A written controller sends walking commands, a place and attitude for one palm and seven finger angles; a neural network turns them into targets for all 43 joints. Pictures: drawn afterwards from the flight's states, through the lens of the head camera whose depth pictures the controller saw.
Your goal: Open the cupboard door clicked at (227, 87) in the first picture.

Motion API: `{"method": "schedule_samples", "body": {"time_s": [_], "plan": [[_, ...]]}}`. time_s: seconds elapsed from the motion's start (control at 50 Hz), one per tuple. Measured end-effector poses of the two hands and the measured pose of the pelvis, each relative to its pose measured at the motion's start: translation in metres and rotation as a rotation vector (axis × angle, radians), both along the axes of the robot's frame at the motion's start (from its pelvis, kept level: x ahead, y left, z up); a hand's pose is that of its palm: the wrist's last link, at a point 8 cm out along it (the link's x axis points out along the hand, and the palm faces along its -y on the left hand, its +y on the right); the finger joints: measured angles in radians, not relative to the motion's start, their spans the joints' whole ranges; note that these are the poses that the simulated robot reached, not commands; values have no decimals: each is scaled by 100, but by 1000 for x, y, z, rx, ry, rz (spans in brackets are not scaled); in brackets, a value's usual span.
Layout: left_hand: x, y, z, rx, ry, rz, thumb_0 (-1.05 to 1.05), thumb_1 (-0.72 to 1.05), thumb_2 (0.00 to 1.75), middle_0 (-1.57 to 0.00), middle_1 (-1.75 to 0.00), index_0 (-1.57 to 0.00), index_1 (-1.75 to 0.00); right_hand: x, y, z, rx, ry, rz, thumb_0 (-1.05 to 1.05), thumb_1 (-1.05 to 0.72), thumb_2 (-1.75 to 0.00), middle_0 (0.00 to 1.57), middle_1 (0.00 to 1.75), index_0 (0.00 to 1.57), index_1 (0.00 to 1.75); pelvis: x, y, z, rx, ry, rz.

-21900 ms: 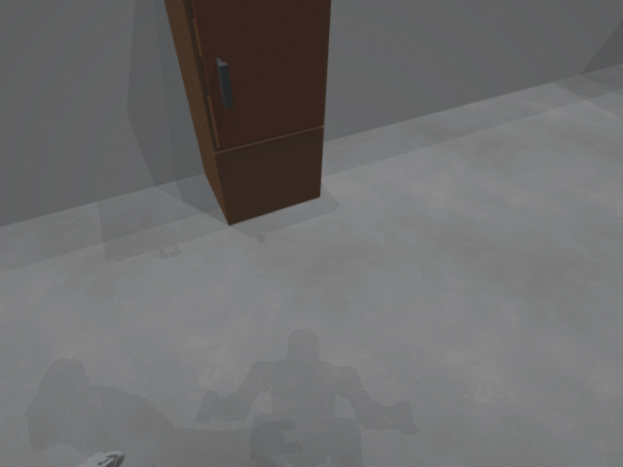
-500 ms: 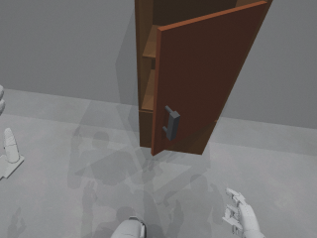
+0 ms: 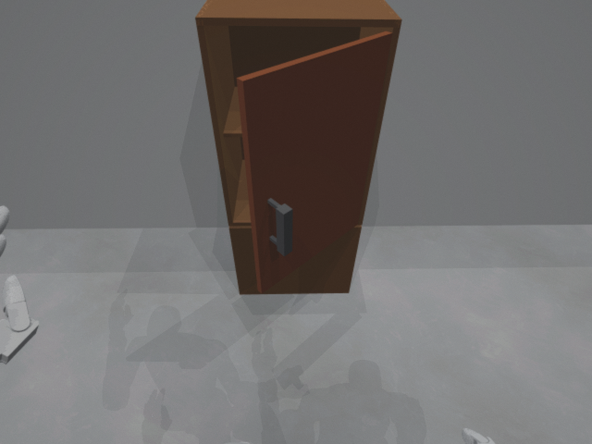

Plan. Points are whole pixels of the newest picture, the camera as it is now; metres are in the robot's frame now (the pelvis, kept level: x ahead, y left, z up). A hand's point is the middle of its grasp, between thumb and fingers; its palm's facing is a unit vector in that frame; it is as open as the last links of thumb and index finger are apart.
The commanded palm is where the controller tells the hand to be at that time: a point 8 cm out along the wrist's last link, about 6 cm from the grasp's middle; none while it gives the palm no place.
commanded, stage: stop stepping back and stand still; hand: left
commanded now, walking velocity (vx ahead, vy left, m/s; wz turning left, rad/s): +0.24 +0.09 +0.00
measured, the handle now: (278, 226) +0.61 +0.08 -0.10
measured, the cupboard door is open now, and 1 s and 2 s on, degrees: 42 42 42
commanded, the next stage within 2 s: let the arm hang, fingers relaxed in 0.44 s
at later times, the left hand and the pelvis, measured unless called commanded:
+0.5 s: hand (28, 322) +0.19 +0.29 +0.15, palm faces +0.44 -0.77 -0.46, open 7.5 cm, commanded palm +0.13 +0.33 +0.18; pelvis +0.00 +0.03 -0.01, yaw +2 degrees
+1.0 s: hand out of the picture -0.05 +0.23 -0.18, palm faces +0.08 -0.98 -0.19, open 7.1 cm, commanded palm none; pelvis -0.03 +0.05 +0.00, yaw +4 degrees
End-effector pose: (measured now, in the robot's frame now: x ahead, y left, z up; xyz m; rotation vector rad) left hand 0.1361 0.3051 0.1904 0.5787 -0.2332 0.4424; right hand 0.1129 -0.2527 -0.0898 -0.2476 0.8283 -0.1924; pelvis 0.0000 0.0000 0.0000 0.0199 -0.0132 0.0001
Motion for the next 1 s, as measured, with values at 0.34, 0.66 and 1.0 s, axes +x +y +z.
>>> {"method": "schedule_samples", "body": {"time_s": [0.34,0.66,1.0], "plan": [[11,9,-2,29,-27,-25,2,88,89,-21,-30,-21,-30,22,28,3,30,-104,12,2,-91,-90,20,30,20,30,-2,13,-7,-12,1,28],[21,38,-162,-251,614,35,0,89,90,-20,-30,-20,-30,47,57,-25,72,24,162,1,-91,-90,20,30,20,30,-13,42,-11,-6,38,58],[-191,-24,-337,-735,1553,276,0,96,89,-20,-30,-20,-30,-117,60,-43,39,584,14,1,-91,-90,20,30,20,30,-26,45,2,-29,-8,78]]}}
